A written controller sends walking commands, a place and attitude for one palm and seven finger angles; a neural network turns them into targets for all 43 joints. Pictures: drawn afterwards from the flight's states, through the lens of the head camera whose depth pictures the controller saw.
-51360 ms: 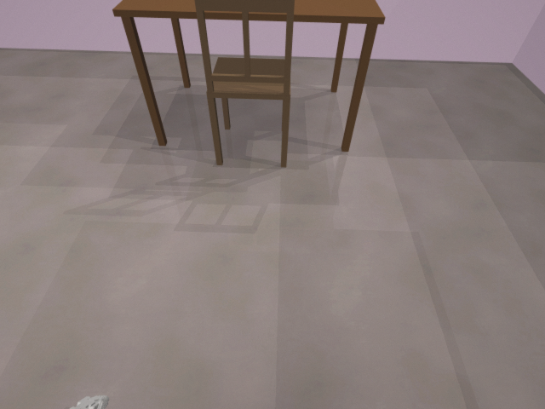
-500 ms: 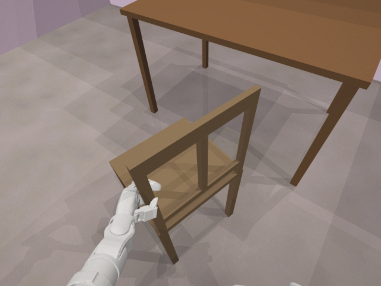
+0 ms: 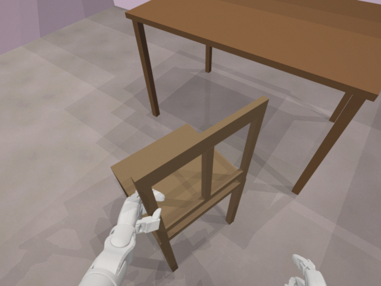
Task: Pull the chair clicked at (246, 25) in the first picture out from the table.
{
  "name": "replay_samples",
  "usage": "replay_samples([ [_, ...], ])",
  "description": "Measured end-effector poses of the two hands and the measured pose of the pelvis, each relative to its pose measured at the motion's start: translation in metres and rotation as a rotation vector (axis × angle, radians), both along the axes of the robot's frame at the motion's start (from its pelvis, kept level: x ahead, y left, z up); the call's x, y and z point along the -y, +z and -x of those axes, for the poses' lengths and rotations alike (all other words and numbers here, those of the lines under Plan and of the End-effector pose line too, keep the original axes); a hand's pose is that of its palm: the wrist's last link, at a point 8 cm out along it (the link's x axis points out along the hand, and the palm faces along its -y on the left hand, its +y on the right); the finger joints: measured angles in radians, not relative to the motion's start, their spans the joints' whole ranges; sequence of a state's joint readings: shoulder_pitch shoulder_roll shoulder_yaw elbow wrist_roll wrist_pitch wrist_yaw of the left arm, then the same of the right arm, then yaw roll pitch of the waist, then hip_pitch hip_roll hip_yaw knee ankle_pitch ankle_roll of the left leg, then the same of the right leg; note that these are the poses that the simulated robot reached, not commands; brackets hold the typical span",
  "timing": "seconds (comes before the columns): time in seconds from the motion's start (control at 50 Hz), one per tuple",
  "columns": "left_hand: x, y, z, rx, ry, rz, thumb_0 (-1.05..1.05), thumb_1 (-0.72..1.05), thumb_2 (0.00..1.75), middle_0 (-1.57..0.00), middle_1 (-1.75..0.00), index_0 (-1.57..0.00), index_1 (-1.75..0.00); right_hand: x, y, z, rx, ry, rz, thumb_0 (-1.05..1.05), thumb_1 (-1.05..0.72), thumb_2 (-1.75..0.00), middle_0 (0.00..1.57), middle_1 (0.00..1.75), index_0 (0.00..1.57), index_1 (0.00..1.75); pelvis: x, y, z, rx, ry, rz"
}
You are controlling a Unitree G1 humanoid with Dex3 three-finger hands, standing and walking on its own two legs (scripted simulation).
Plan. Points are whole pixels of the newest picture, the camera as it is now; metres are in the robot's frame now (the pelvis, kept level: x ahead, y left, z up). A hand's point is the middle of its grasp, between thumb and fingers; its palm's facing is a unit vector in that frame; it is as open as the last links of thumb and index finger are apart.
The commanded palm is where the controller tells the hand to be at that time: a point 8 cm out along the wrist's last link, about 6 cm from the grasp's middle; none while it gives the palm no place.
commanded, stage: stop walking, hand still on the chair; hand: left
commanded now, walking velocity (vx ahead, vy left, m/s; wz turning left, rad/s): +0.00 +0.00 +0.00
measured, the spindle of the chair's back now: (206, 174) +0.42 -0.02 -0.10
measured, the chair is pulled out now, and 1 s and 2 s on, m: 0.53 0.53 0.53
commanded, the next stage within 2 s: open the thumb and straighten the fingers in 0.30 s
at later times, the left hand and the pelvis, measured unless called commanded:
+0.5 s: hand (152, 217) +0.28 +0.11 -0.06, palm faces -0.10 -0.98 -0.16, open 6.0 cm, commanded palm +0.26 +0.16 -0.04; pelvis +0.00 +0.01 +0.00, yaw +1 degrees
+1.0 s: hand (149, 215) +0.28 +0.12 -0.07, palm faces -0.10 -0.98 -0.15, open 15.7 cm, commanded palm +0.27 +0.18 -0.04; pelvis +0.00 +0.01 -0.03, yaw +1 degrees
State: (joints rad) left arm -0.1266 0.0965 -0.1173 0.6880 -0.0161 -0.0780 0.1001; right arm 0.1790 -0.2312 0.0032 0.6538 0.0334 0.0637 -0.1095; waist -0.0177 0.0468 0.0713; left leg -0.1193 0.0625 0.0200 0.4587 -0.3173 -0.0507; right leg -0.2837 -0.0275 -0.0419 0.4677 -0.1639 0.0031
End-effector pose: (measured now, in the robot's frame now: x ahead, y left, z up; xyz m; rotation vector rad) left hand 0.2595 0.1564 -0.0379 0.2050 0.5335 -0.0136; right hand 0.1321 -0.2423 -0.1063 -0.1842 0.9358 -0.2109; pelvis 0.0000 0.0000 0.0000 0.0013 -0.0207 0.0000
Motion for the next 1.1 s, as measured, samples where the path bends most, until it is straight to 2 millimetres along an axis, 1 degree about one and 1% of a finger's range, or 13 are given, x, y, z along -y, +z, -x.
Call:
replay_samples([
  [0.14,-0.003,0.0,-0.003,-0.004,-0.023,0.005,0.06,0.61,0.84,-0.14,-1.19,-0.49,-1.41,-0.015,-0.006,0.008,-0.039,0.002,-0.022,0.01,-0.91,-0.9,0.2,0.3,0.2,0.3,-0.007,0.0,-0.004,-0.005,-0.004,0.0],
  [0.24,-0.004,-0.001,-0.004,-0.004,-0.037,0.005,0.06,0.6,0.85,-0.15,-1.2,-0.5,-1.42,-0.021,-0.01,0.016,-0.066,-0.005,-0.029,0.01,-0.91,-0.9,0.2,0.3,0.2,0.3,-0.011,0.001,-0.005,-0.007,-0.008,0.0],
  [0.4,-0.005,-0.001,-0.005,0.0,-0.047,0.005,0.06,0.59,0.85,-0.16,-1.21,-0.5,-1.42,-0.02,-0.011,0.021,-0.082,-0.015,-0.021,0.01,-0.91,-0.9,0.2,0.3,0.2,0.3,-0.015,0.001,-0.006,-0.008,-0.009,-0.001],
  [0.5,-0.008,-0.003,-0.006,0.003,-0.037,0.035,0.06,0.55,0.83,-0.17,-1.24,-0.5,-1.42,-0.013,-0.008,0.02,-0.051,-0.018,-0.044,0.01,-0.91,-0.9,0.2,0.3,0.2,0.3,-0.013,-0.002,-0.005,-0.055,0.011,-0.005],
  [0.56,-0.012,-0.002,-0.009,0.016,-0.037,0.037,0.06,0.47,0.76,-0.24,-1.28,-0.5,-1.43,-0.006,-0.004,0.018,-0.012,-0.002,-0.033,0.01,-0.91,-0.9,0.2,0.3,0.2,0.3,-0.013,-0.005,-0.003,-0.084,0.014,-0.005],
  [0.6,-0.014,-0.002,-0.012,0.023,-0.041,0.036,0.05,0.37,0.7,-0.28,-1.3,-0.5,-1.44,-0.001,-0.003,0.017,0.009,0.007,-0.022,0.01,-0.91,-0.9,0.2,0.3,0.2,0.3,-0.013,-0.008,-0.001,-0.1,0.015,-0.005],
  [0.7,-0.018,-0.004,-0.017,0.017,-0.042,0.04,0.02,0.01,0.49,-0.35,-1.32,-0.48,-1.4,0.006,-0.003,0.013,0.043,0.018,-0.003,0.01,-0.91,-0.9,0.2,0.3,0.2,0.3,-0.015,-0.014,0.002,-0.129,0.014,-0.007],
  [0.78,-0.02,-0.004,-0.019,0.012,-0.041,0.04,0.01,-0.25,0.35,-0.37,-1.22,-0.43,-1.27,0.005,-0.008,0.01,0.063,0.023,-0.005,0.01,-0.91,-0.9,0.2,0.3,0.2,0.3,-0.015,-0.019,0.003,-0.141,0.015,-0.009],
  [0.86,-0.018,-0.005,-0.017,0.011,-0.04,0.043,0.0,-0.4,0.28,-0.33,-1.04,-0.36,-1.06,0.0,-0.013,0.007,0.076,0.033,-0.02,0.01,-0.91,-0.9,0.2,0.3,0.2,0.3,-0.014,-0.023,0.003,-0.15,0.017,-0.01],
  [0.96,-0.018,-0.007,-0.013,0.004,-0.036,0.039,0.0,-0.49,0.23,-0.25,-0.73,-0.25,-0.74,-0.006,-0.019,0.003,0.087,0.048,-0.037,0.01,-0.91,-0.9,0.2,0.3,0.2,0.3,-0.012,-0.027,0.002,-0.157,0.022,-0.01],
  [1.02,-0.019,-0.009,-0.012,-0.006,-0.029,0.038,-0.01,-0.51,0.22,-0.18,-0.53,-0.18,-0.54,-0.008,-0.021,0.0,0.091,0.057,-0.041,0.01,-0.91,-0.9,0.2,0.3,0.2,0.3,-0.01,-0.03,0.003,-0.161,0.025,-0.009],
  [1.1,-0.022,-0.008,-0.011,0.0,-0.026,0.034,-0.01,-0.53,0.21,-0.1,-0.29,-0.1,-0.3,-0.006,-0.022,-0.002,0.103,0.063,-0.038,0.01,-0.91,-0.9,0.2,0.3,0.2,0.3,-0.008,-0.031,0.003,-0.166,0.031,-0.007],
])
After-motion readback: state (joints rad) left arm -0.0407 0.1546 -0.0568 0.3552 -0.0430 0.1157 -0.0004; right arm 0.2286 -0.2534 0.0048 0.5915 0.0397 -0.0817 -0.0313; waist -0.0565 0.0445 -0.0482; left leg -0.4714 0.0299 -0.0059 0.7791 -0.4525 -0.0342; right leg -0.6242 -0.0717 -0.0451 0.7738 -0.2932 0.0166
